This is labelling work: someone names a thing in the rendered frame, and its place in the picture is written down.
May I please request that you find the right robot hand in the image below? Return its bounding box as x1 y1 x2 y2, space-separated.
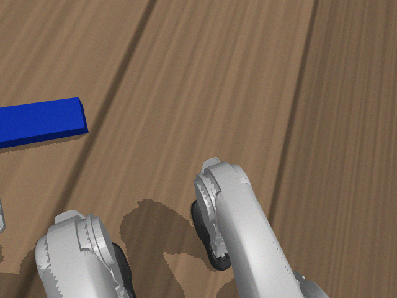
293 271 329 298

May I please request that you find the left robot foot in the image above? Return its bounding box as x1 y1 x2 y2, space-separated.
112 242 137 298

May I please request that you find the carton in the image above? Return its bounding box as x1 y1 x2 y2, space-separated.
0 97 89 149

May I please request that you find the right robot foot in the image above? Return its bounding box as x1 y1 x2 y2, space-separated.
191 200 231 271

